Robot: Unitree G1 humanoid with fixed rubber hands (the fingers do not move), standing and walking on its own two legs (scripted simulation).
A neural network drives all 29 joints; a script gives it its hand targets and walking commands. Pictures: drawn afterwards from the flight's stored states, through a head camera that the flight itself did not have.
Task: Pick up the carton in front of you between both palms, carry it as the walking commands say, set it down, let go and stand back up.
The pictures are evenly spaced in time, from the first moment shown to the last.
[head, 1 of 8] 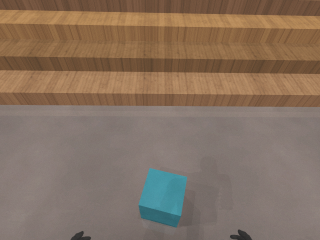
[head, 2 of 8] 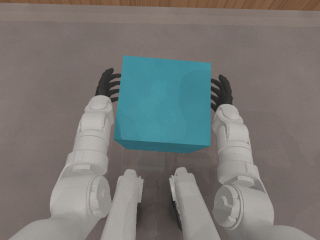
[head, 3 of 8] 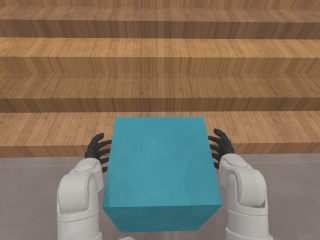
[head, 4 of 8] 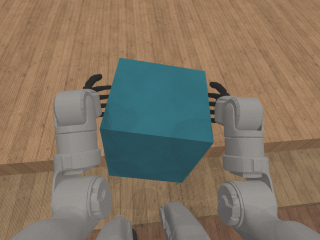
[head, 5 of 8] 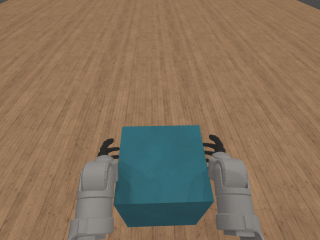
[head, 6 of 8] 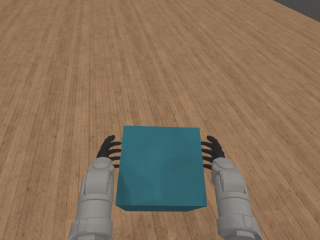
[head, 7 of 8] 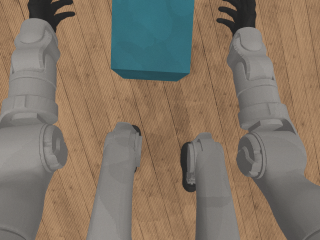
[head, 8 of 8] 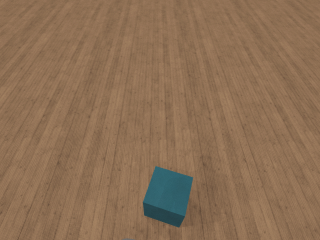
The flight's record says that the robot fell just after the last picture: no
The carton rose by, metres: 1.89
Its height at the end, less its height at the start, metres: +1.15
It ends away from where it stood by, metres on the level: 4.84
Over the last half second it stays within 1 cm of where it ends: yes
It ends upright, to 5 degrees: yes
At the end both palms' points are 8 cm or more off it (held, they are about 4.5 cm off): yes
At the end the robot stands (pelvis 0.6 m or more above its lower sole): yes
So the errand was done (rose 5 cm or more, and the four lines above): yes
